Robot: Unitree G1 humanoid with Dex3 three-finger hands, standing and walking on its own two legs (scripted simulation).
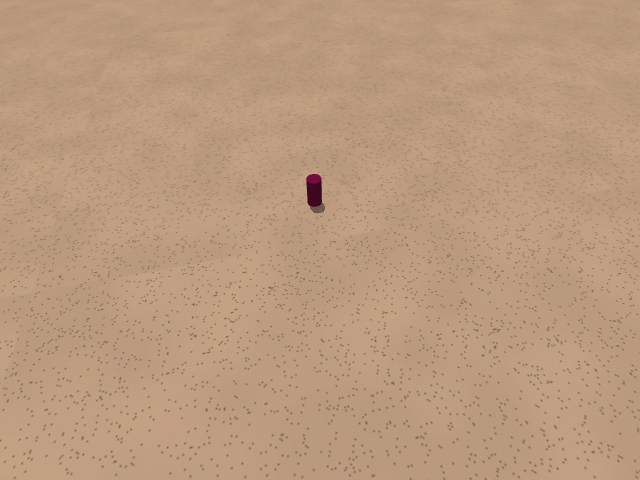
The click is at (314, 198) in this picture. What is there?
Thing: squat round
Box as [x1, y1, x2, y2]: [306, 174, 321, 206]
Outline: 311,174 306,178 307,199 310,205 316,206 319,205 321,202 321,180 319,175
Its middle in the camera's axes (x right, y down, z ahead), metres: -0.01 -0.24 +1.79
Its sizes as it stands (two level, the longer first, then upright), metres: 0.068 0.068 0.141
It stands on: the floor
